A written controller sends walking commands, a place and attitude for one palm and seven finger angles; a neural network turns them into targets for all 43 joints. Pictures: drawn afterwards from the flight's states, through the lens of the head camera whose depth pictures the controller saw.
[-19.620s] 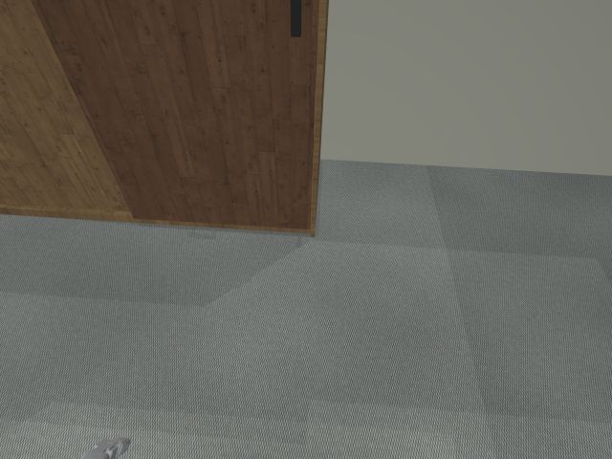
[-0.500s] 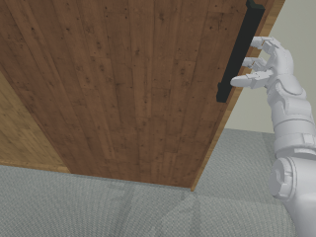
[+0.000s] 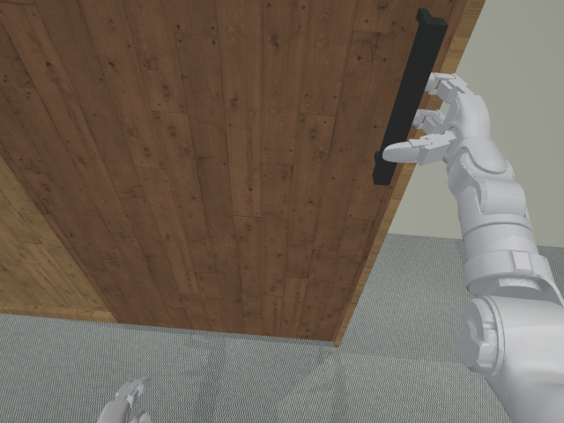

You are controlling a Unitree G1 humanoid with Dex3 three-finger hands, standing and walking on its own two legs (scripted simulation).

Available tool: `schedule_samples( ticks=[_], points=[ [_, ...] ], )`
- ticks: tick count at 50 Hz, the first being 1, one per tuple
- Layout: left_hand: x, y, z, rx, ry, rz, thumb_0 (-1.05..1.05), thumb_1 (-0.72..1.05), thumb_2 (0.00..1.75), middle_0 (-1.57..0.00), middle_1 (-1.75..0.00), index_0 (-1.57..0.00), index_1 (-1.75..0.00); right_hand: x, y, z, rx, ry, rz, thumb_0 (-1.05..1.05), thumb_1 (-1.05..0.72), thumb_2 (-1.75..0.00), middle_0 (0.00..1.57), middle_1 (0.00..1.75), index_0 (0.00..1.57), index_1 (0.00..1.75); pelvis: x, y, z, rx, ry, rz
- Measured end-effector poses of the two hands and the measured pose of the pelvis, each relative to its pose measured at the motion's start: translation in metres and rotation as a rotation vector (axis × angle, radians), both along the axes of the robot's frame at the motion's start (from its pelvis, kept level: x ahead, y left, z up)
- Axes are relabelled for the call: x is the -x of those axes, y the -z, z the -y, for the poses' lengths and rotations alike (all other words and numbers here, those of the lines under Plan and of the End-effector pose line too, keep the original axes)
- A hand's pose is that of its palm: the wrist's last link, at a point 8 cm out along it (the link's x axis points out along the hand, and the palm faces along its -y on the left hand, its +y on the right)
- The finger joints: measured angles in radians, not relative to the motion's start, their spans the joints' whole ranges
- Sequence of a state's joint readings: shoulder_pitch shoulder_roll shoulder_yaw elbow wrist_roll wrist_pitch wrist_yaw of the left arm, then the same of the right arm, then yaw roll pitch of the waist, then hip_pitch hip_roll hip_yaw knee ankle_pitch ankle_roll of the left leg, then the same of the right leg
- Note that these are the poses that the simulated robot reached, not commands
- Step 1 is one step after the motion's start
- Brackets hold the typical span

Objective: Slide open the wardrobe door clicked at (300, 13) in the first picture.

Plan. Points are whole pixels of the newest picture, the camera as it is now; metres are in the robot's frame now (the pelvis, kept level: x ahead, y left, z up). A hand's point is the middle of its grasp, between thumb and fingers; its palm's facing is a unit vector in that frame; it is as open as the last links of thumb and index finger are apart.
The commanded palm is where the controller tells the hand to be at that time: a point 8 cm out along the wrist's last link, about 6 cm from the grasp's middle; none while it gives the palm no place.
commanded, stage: slide the fingers in behind the handle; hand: right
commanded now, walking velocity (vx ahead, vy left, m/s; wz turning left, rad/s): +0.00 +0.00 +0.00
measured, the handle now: (399, 106) +0.52 -0.12 +0.22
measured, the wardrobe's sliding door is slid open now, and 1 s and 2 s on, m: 0.00 0.00 0.00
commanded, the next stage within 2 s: grip the handle and tug to test in 1.16 s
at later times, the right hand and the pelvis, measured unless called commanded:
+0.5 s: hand (391, 117) +0.47 -0.10 +0.23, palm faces -0.01 +1.00 +0.02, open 14.0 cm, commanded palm +0.44 -0.15 +0.23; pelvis +0.01 +0.01 +0.00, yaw +1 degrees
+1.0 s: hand (390, 120) +0.46 -0.10 +0.23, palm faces -0.01 +1.00 +0.01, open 14.0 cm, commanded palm +0.44 -0.15 +0.23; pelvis +0.01 +0.01 +0.00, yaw +0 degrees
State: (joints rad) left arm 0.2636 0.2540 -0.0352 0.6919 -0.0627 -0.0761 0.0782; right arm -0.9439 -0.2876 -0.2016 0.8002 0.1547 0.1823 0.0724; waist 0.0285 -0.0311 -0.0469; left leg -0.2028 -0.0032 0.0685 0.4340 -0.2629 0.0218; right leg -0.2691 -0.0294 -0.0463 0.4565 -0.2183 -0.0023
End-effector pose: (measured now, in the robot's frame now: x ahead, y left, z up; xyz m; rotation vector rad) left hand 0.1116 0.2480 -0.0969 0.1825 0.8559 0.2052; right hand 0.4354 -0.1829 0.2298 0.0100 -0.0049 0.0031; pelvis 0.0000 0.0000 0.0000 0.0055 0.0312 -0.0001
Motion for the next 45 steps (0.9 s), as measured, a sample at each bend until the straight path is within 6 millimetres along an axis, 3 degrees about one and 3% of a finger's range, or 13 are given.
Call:
schedule_samples(
  ticks=[12,24,45],
  points=[
    [0.014,0.008,0.000,0.020,-0.019,-0.052,0.01,0.91,0.90,-0.21,-0.30,-0.20,-0.30,-0.008,0.003,-0.024,-0.008,-0.012,-0.016,-0.01,0.50,-0.30,0.30,1.20,0.30,1.20,-0.003,0.000,-0.002,0.005,-0.007,-0.002],
    [0.034,0.014,-0.009,0.022,-0.060,-0.109,0.01,0.91,0.90,-0.21,-0.30,-0.20,-0.30,-0.014,0.001,-0.031,-0.009,-0.005,0.010,-0.01,0.50,-0.30,0.30,1.20,0.30,1.20,-0.008,-0.001,-0.006,0.007,-0.020,-0.007],
    [-0.010,0.003,-0.003,0.015,0.012,-0.021,0.01,0.91,0.90,-0.21,-0.30,-0.20,-0.30,-0.004,0.001,-0.033,-0.006,0.002,-0.019,-0.01,0.50,-0.30,0.28,1.20,0.30,1.20,-0.006,-0.001,-0.008,0.006,0.004,0.003]
  ],
)
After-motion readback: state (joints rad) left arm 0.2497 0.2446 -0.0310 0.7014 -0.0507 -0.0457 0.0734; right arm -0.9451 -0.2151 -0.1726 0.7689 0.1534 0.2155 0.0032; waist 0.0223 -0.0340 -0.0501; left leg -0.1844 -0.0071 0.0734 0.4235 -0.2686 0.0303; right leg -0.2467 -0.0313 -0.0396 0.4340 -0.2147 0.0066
